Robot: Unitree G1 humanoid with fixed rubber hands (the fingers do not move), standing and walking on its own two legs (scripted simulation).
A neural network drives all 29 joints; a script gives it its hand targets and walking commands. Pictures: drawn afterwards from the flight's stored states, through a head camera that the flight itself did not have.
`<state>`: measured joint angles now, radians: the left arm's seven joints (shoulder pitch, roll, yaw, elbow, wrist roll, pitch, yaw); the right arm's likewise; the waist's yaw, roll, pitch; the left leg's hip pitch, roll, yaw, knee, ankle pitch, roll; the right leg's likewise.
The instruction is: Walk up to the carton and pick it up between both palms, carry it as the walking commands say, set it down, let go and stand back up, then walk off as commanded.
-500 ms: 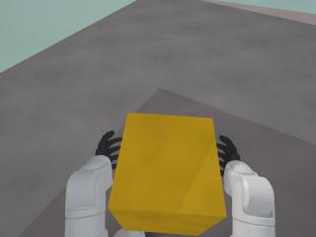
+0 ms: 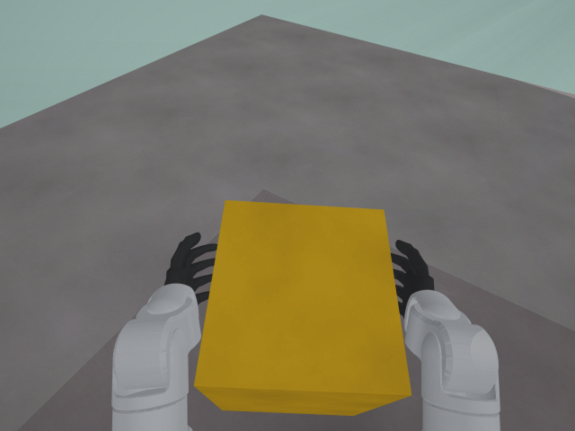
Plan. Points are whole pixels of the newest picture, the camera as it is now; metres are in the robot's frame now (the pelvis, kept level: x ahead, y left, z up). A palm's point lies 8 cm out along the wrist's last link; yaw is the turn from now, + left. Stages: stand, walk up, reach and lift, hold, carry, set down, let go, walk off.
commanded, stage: carry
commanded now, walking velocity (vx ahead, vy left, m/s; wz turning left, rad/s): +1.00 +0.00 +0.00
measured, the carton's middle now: (295, 318) +0.28 +0.02 +0.03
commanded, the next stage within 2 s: none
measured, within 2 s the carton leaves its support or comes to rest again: neither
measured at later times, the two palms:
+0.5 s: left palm (252, 112) +0.75 +0.14 +0.07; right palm (380, 122) +0.75 -0.15 +0.07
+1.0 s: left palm (281, 30) +1.23 +0.11 +0.09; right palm (371, 38) +1.24 -0.18 +0.08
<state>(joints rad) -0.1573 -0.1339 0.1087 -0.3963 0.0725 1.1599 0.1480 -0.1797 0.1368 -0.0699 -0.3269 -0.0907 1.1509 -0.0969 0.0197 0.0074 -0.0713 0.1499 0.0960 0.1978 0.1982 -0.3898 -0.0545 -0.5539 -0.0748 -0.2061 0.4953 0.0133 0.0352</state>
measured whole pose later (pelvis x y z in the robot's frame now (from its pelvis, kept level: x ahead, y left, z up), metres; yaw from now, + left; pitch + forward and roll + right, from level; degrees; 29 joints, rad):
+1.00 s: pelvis +0.95 -0.05 -0.02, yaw +1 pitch +2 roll -4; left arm -0.26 -0.15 0.12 -0.23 0.10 1.15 0.14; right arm -0.21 0.12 -0.13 -0.26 -0.12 1.16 -0.08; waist 0.05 0.07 -0.10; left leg 0.04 0.21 0.09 0.85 -0.43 -0.08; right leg -0.48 -0.02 -0.25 0.58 -0.13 -0.07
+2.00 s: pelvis +1.24 -0.20 -0.01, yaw -1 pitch +2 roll -1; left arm -0.31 -0.17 0.14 -0.22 0.10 1.21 0.13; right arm -0.21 0.14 -0.15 -0.30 -0.11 1.24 -0.10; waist -0.03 0.05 0.00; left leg -0.46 0.07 0.14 0.88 -0.49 -0.03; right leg -0.41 0.03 -0.14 0.54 -0.18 -0.08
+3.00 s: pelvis +1.12 -0.54 -0.02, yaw -3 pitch +2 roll -2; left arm -0.22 -0.14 0.15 -0.35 0.05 1.19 0.15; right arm -0.24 0.15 -0.09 -0.30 -0.12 1.21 -0.10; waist 0.08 0.06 0.02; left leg -0.44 0.27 0.02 0.71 -0.34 -0.13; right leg -0.41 -0.03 -0.08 0.64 -0.25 0.01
